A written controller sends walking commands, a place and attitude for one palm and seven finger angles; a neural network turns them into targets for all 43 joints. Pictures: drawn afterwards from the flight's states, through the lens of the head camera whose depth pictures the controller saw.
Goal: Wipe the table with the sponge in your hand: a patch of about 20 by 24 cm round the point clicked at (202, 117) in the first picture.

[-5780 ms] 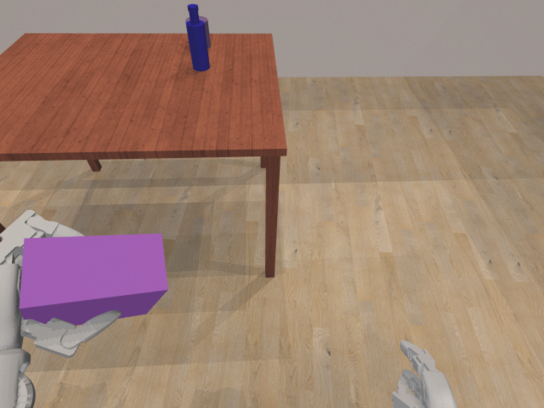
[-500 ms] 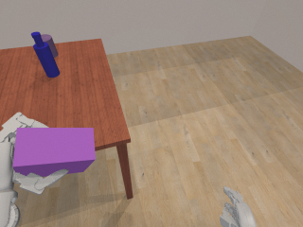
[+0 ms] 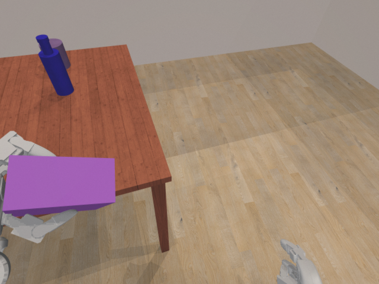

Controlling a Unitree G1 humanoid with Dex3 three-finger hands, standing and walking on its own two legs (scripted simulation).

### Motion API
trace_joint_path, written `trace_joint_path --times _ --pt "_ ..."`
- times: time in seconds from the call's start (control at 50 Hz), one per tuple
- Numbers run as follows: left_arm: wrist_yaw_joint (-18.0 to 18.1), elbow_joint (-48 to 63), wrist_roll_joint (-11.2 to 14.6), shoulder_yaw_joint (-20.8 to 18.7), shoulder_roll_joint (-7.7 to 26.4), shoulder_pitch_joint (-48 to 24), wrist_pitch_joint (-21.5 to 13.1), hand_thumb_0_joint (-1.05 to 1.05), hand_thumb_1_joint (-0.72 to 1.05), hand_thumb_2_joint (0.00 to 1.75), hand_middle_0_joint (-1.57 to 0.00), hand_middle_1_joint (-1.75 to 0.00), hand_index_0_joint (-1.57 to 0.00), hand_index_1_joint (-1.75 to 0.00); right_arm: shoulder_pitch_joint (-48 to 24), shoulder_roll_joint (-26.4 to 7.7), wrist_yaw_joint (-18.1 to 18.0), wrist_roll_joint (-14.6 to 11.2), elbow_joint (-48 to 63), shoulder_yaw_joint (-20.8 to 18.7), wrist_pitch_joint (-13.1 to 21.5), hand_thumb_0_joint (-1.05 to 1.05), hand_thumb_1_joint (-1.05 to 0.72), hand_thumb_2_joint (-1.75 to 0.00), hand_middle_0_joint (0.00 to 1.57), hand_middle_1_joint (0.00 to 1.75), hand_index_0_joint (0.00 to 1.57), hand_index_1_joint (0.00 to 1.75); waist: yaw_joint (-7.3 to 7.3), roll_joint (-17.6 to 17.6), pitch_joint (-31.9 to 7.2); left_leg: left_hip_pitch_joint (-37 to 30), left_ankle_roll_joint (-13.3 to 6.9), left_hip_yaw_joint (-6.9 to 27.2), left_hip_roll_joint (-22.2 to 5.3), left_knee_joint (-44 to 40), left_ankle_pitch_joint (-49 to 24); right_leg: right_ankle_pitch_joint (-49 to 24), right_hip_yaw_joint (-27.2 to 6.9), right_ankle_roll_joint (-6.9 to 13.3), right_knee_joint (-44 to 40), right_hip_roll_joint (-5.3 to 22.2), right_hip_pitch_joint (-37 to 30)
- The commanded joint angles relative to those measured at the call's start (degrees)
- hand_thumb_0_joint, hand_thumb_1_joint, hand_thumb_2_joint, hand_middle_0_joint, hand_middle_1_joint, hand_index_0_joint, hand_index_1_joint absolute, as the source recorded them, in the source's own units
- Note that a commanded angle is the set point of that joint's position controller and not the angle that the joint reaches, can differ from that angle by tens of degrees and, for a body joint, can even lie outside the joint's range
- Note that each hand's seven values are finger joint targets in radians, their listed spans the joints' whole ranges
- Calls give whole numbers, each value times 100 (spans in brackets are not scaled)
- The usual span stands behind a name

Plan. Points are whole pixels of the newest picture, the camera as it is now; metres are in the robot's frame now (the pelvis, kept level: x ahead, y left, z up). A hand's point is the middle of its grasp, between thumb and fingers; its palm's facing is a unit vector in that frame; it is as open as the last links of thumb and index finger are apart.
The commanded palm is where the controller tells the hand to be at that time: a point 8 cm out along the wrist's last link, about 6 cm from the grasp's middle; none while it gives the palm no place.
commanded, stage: shuffle to correct the standing spot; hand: left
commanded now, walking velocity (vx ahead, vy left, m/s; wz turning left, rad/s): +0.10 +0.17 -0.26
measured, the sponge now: (76, 187) +0.23 +0.20 +0.15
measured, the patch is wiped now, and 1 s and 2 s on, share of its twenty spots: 0.00 0.00 0.00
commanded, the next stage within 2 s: come to a stop and stand still in 0.68 s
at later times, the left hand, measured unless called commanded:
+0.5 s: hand (12, 169) +0.24 +0.29 +0.17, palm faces +0.34 -0.83 -0.45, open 10.7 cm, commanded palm +0.19 +0.33 +0.19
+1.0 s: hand out of the picture +0.30 +0.39 +0.17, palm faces +0.39 -0.84 -0.38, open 10.7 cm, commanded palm +0.25 +0.42 +0.19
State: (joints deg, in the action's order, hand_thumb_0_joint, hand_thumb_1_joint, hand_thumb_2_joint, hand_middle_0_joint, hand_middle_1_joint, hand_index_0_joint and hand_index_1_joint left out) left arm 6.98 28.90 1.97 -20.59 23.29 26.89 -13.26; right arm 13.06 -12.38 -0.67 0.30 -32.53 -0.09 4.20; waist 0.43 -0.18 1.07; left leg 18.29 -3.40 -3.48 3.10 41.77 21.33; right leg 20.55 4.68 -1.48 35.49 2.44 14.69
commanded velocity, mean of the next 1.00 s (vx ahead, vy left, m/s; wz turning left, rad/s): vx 0.07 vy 0.06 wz -0.02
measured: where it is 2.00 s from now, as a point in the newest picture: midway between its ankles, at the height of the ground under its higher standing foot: outside the picture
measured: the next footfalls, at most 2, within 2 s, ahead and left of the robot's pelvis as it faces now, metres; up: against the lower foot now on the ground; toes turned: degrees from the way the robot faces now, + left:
right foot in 0.42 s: +0.07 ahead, -0.06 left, +0.00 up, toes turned -10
left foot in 0.64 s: +0.15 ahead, +0.23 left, +0.00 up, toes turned -6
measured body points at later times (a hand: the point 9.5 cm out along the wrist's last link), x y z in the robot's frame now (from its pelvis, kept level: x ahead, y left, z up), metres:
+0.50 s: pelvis +0.02 +0.06 +0.00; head +0.04 +0.06 +0.45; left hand +0.22 +0.34 +0.20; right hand +0.17 -0.19 -0.09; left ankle +0.02 +0.13 -0.67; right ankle +0.03 -0.06 -0.72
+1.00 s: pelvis +0.08 +0.14 +0.00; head +0.09 +0.16 +0.45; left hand +0.28 +0.43 +0.19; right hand +0.23 -0.07 -0.09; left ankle +0.11 +0.24 -0.72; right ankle +0.04 +0.00 -0.70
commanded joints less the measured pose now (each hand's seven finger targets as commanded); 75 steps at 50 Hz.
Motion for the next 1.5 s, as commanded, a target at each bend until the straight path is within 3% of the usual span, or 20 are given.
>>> trace_joint_path --times 0.0,0.04,0.08,0.14,0.34,0.36,0.4,0.5,0.58,0.62,0.66,0.74,0.78,0.82,0.88,0.9,0.94,1.06,1.22,1.48 --pt "178 1127 106 -893 995 -525 -430 0 10 130 -120 -160 -120 -160 -533 -768 11 -60 733 -307 168 0 -90 -90 20 30 20 30 -119 791 -501 1258 230 1044 -724 531 957 -2195 -2681 1318 -842 2062 -867" --pt "156 1348 7 -660 804 -946 -376 0 10 130 -120 -160 -120 -160 -364 -672 -40 -53 598 -236 101 0 -90 -90 20 30 20 30 206 -248 -501 -458 206 716 -502 -1224 -245 -866 -1177 669 140 915 525" --pt "106 1504 -10 -616 848 -995 -416 0 10 130 -120 -160 -120 -160 -507 -745 -129 -57 782 -309 252 0 -90 -90 20 30 20 30 110 -2006 -574 -1176 -180 2471 -1581 -2742 -662 1216 -138 129 2274 -412 1554" --pt "139 1467 -32 -666 909 -995 -433 0 10 130 -120 -160 -120 -160 -515 -654 -114 55 710 -267 431 0 -90 -90 20 30 20 30 39 -451 -375 -1359 -349 2591 -1756 -2629 -1911 783 -563 208 3315 -86 2175" --pt "136 981 93 -852 922 13 -270 0 10 130 -120 -160 -120 -160 -563 -758 -168 92 769 -201 339 0 -90 -90 20 30 20 30 -174 -559 -870 49 154 930 -1116 -1837 -2108 -633 372 275 -804 -56 -912" --pt "165 876 92 -919 974 57 -273 0 10 130 -120 -160 -120 -160 -613 -774 -164 95 788 -234 271 0 -90 -90 20 30 20 30 -258 -224 -1072 994 306 849 -957 -965 -1854 -1046 -113 529 -1040 293 -2056" --pt "177 588 177 -1007 1033 -72 -352 0 10 130 -120 -160 -120 -160 -527 -875 -62 64 875 -333 242 0 -90 -90 20 30 20 30 -118 1450 -941 2511 319 770 -240 2344 667 -1236 -3696 1776 -1772 2716 -1986" --pt "194 1636 -44 -643 974 -1118 -428 0 10 130 -120 -160 -120 -160 -651 -700 -52 13 582 -282 170 0 -90 -90 20 30 20 30 -5 376 -387 912 291 849 -1026 1252 6 -886 -1504 1114 -1548 1901 415" --pt "285 1713 -83 -663 1028 -868 -308 0 10 130 -120 -160 -120 -160 -525 -528 -283 -7 564 -320 376 0 -90 -90 20 30 20 30 -35 -190 -464 -902 329 -368 -163 -1080 -727 99 -496 586 -543 875 586" --pt "294 1766 -73 -785 962 -771 -347 0 10 130 -120 -160 -120 -160 -473 -724 -360 -78 668 -380 422 0 -90 -90 20 30 20 30 -52 -1407 -534 -888 -227 1403 -1191 -1829 -633 486 47 137 1147 2 1020" --pt "242 1437 -40 -950 1067 -728 -414 0 10 130 -120 -160 -120 -160 -442 -746 -335 -71 596 -405 529 0 -90 -90 20 30 20 30 13 -1808 -444 -339 -823 2484 -1767 -2283 -885 1372 -94 101 2023 -228 1100" --pt "197 1331 -60 -1007 912 -286 -435 0 10 130 -120 -160 -120 -160 -480 -656 -166 -119 565 -323 592 0 -90 -90 20 30 20 30 -147 -763 -823 662 -223 835 -996 -764 -906 -137 -451 294 -718 -20 -798" --pt "179 1078 26 -965 986 -245 -329 0 10 130 -120 -160 -120 -160 -399 -568 -75 -138 591 -362 586 0 -90 -90 20 30 20 30 -173 1591 -474 1916 336 48 -243 1246 257 -492 -3258 1237 -1778 1715 -1094" --pt "206 1111 66 -784 812 -409 -241 0 10 130 -120 -160 -120 -160 -510 -577 -29 -158 536 -265 571 0 -90 -90 20 30 20 30 -139 1297 -154 1615 372 490 -639 1233 521 -2078 -2622 1509 -1488 1747 -687" --pt "208 918 20 -675 744 -688 -192 0 10 130 -120 -160 -120 -160 -428 -449 -179 -89 323 -154 518 0 -90 -90 20 30 20 30 57 158 -793 -882 357 221 -381 -1585 -1917 -2191 -484 373 256 270 -116" --pt "209 1268 26 -631 812 -993 -204 0 10 130 -120 -160 -120 -160 -560 -633 -249 -105 420 -257 551 0 -90 -90 20 30 20 30 19 -943 -1023 -1741 99 1404 -1293 -1911 -3380 -1122 -218 38 1072 -125 678" --pt "157 1092 31 -537 811 -1126 -158 0 10 130 -120 -160 -120 -160 -574 -523 -251 3 476 -242 623 0 -90 -90 20 30 20 30 -30 -1075 -792 -1601 -220 2609 -1992 -2601 -3530 1167 -582 64 1814 -367 1184" --pt "169 1816 -9 -429 753 -524 -23 0 10 130 -120 -160 -120 -160 -636 -508 -116 50 575 -171 771 0 -90 -90 20 30 20 30 -126 -1371 -861 -1238 56 1148 -1696 -2526 -3283 63 -306 185 151 -291 115" --pt "131 725 86 -604 664 -358 165 0 10 130 -120 -160 -120 -160 -564 -519 -310 -41 635 -108 555 0 -90 -90 20 30 20 30 -70 -279 -721 67 365 587 -957 -2330 -644 -1910 -922 292 -1633 -14 -1339" --pt "317 1154 102 -475 807 -544 297 0 10 130 -120 -160 -120 -160 -764 -630 -409 -77 700 -202 406 0 -90 -90 20 30 20 30 -123 -274 -741 -751 284 542 -708 -2034 -1462 -1757 -1105 307 -1958 217 -775"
